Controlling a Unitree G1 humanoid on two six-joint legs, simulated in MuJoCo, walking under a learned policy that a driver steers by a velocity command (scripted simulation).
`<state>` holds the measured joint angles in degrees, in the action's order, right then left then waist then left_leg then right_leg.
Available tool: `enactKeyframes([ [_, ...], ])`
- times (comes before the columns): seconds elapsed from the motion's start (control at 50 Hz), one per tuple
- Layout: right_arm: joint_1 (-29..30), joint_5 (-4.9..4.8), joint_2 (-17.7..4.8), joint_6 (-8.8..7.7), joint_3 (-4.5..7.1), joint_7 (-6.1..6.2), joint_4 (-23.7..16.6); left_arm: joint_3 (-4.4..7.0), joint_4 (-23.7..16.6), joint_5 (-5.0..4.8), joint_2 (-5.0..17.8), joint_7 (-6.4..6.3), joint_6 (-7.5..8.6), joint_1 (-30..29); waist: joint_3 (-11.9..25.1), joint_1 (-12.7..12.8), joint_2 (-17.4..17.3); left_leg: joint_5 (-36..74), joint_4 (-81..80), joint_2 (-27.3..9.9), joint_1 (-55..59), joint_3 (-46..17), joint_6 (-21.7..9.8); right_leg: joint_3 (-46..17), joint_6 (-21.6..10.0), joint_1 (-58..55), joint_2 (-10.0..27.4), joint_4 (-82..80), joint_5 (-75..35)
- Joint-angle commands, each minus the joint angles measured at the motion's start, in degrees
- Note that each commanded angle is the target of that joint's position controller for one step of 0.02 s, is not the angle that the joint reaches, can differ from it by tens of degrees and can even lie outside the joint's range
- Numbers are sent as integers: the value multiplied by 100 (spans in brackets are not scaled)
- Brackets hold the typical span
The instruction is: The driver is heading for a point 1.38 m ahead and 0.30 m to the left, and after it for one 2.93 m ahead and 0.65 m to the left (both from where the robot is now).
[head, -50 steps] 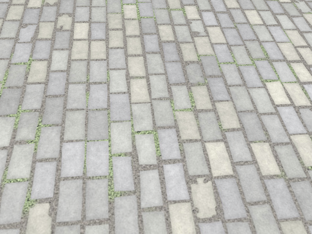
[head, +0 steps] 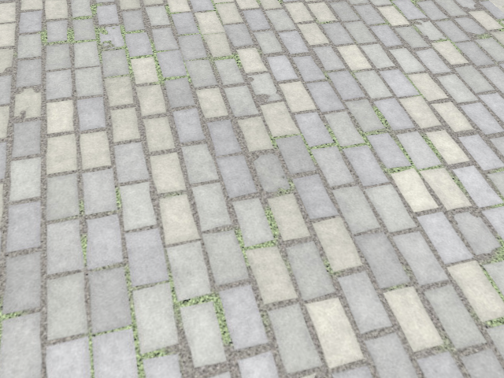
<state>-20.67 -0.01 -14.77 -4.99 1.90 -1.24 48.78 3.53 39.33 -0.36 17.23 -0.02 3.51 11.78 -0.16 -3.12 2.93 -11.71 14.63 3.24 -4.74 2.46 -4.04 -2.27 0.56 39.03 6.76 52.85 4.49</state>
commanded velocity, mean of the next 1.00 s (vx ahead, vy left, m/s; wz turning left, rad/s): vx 0.50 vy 0.00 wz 0.29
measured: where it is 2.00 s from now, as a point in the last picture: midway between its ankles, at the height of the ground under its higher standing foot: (152, 204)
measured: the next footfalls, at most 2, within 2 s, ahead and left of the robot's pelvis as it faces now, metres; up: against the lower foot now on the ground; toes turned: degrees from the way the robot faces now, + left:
right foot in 0.26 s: +0.34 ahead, -0.14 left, +0.00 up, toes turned -2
left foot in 0.80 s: +0.61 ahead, +0.13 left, +0.00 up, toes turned +16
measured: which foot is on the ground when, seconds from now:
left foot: down 0.00-0.26, up 0.28-0.78, down 0.80-1.00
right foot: up 0.00-0.24, down 0.26-0.80, up 0.82-1.00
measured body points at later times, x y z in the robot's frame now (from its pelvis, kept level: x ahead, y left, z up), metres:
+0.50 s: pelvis +0.29 -0.05 +0.00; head +0.32 -0.05 +0.44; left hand +0.35 +0.23 -0.12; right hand +0.43 -0.32 -0.12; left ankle +0.34 +0.12 -0.67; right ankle +0.30 -0.14 -0.75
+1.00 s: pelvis +0.56 +0.05 -0.01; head +0.60 +0.08 +0.44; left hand +0.63 +0.37 -0.11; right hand +0.75 -0.18 -0.11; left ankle +0.57 +0.12 -0.75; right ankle +0.64 -0.11 -0.67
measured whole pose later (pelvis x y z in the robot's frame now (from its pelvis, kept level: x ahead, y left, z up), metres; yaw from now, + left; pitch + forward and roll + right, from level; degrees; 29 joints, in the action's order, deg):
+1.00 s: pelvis +0.56 +0.05 -0.01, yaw +21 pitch +1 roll +0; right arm -17.0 -0.5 -16.4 -2.8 3.9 -1.2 40.1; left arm 2.9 41.7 0.5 17.5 0.2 6.1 7.8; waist -3.3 -1.8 1.4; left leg -9.2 23.1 6.4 -15.0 -2.4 -6.2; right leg -3.7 1.3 32.7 4.9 61.6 18.1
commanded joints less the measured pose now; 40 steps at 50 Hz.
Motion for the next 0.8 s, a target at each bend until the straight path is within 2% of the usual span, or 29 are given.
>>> enactKeyframes([
  [0.02,186,-44,-1004,-56,219,88,-337,-5,-485,-8,126,48,128,-539,-303,14,-648,1566,-771,-1289,-95,-693,-700,129,55,105,-49,-1051,-868],
  [0.1,-282,-93,-1096,44,233,120,-139,-58,-695,-65,51,207,208,-1283,-524,-256,-577,1508,-688,-1484,352,-657,-705,269,-37,15,-245,-1976,-1155],
  [0.16,-404,-117,-1149,149,266,146,-31,-42,-826,-79,131,322,250,-1516,-556,-181,-634,2056,-358,-1747,952,-713,-646,243,-245,56,-350,-2322,-700],
  [0.2,-313,-116,-1267,196,311,179,-36,33,-768,-57,319,338,250,-1201,-269,91,-787,3427,158,-1783,1215,-674,-538,368,-432,-535,-567,-2407,-220],
  [0.22,-238,-106,-1335,226,332,194,-49,118,-647,-42,489,306,237,-717,96,382,-887,4470,770,-1702,1253,-593,-475,511,-570,-1235,-757,-2416,-54],
  [0.24,-127,-90,-1282,263,302,210,-86,242,-397,-36,729,247,221,171,678,866,-811,4874,1845,-1445,913,-372,-313,599,-767,-2531,-828,-2561,-308],
  [0.26,-171,35,-1025,246,189,225,-232,337,-191,31,1089,165,181,1213,1576,1212,-315,3234,3565,-1170,-418,-260,-144,-470,-1119,-4530,160,-2198,-513],
  [0.28,-1060,32,-191,114,-55,142,-316,403,-80,50,1500,191,194,1377,2404,655,1276,-1527,5639,28,-2781,-432,216,-3452,-2140,-6518,1577,-2709,711],
  [0.3,-618,-130,-837,-12,75,92,-214,262,-108,5,841,168,179,1420,2353,1012,774,-2079,6255,-124,-3451,-1170,177,-3962,-2006,-6413,1573,-3305,1376],
  [0.32,27,-298,-1115,-76,169,66,-442,187,-123,14,671,127,174,985,1295,992,485,-1663,6305,-408,-3790,-1048,139,-2926,-1713,-5575,1405,-3453,1091],
  [0.34,350,-284,-1047,-98,151,86,-522,150,-127,34,574,116,175,623,787,800,-39,-1148,6000,-704,-3629,-903,149,-2200,-1536,-4694,1186,-3600,488],
  [0.36,489,-194,-982,-68,175,98,-540,115,-109,65,434,134,194,357,397,616,-161,-852,5642,-868,-3448,-860,202,-1678,-1440,-3999,964,-3790,22],
  [0.38,325,-182,-924,15,201,98,-492,85,-94,117,318,139,243,203,301,408,8,-616,5463,-1023,-3088,-914,234,-1277,-1363,-3561,809,-4004,-134],
  [0.4,157,-191,-798,104,189,107,-434,95,-49,114,293,149,293,127,262,304,112,-501,5341,-1068,-2850,-910,285,-1050,-1364,-3281,747,-4208,-161],
  [0.44,103,-179,-611,245,169,132,-424,128,92,84,350,150,384,64,35,191,85,-365,5118,-1114,-2845,-906,391,-574,-1390,-2895,743,-4495,-432],
  [0.48,390,-146,-577,300,174,160,-553,169,217,115,463,116,413,77,-173,216,37,96,4730,-1129,-3192,-973,481,-168,-1357,-2849,722,-4644,-640],
  [0.56,977,-125,-491,221,154,51,-728,190,347,112,592,33,365,104,-298,409,-22,1458,3310,-1033,-3217,-724,469,665,-1113,-3072,472,-4698,-869],
  [0.6,1428,-111,-386,194,108,-24,-890,214,445,82,692,0,326,287,-402,616,-103,1755,2754,-982,-3180,-468,414,870,-1060,-3283,546,-4701,-880],
  [0.66,1896,-119,-383,198,98,-122,-1173,262,619,3,812,-23,196,579,-536,789,-146,1505,2278,-927,-3502,-307,274,1006,-1010,-4030,793,-4475,-1086],
  [0.7,2029,-118,-439,208,124,-192,-1349,296,681,-54,893,-44,87,622,-537,751,-82,1008,2119,-835,-3583,-152,128,1088,-920,-4472,943,-4159,-1646],
  [0.74,1791,-114,-601,241,216,-229,-1423,342,649,-82,1055,-91,-6,482,-244,506,114,392,2099,-511,-3027,171,-87,1251,-778,-4674,963,-3465,-3409],
  [0.76,1355,-116,-757,266,311,-225,-1363,360,622,-90,1124,-120,-59,411,59,237,201,130,2118,-278,-2428,331,-224,1332,-703,-4655,914,-2776,-4258],
  [0.78,530,-132,-1003,280,468,-185,-1178,343,590,-108,1113,-146,-105,301,491,-246,124,321,1818,-14,-1291,408,-416,1488,-545,-4300,726,-1665,-4439],
  [0.8,-453,-143,-1434,331,672,-79,-949,262,510,-37,945,-176,-78,351,1024,-681,-293,496,1653,-308,465,-350,-708,1508,-295,-3053,485,-30,-3131],
])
